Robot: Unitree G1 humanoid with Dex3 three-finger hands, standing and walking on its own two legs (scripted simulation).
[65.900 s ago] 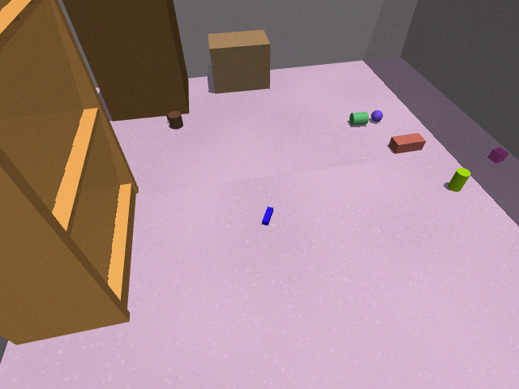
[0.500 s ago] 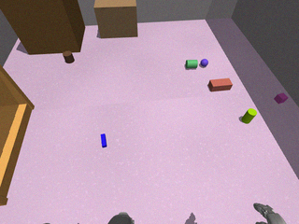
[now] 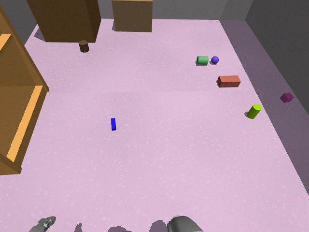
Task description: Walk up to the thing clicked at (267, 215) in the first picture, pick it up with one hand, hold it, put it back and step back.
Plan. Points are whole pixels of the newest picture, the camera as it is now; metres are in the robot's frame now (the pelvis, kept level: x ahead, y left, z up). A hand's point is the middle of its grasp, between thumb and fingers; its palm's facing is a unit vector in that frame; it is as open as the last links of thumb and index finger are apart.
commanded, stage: step back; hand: left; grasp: from above
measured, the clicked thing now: (113, 124) +0.92 +0.30 -0.75
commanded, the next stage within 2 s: stand in 1.36 s
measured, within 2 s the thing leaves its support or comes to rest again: neither
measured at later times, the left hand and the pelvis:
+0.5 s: hand out of the picture -0.09 +0.27 -0.14, palm faces +0.04 -0.90 -0.43, open 7.4 cm; pelvis -0.15 -0.02 -0.01, yaw +2 degrees
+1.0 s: hand out of the picture -0.08 +0.24 -0.14, palm faces +0.05 -0.93 -0.37, open 7.4 cm; pelvis -0.13 -0.03 +0.00, yaw +2 degrees
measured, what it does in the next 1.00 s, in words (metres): walks backwards: right foot, then left foot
